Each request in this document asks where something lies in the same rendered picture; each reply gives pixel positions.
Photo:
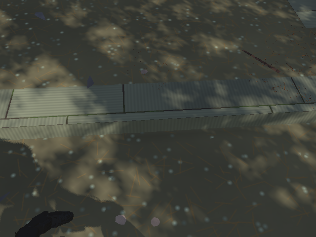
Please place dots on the left robot hand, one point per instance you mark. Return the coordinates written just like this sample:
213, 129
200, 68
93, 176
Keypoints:
43, 222

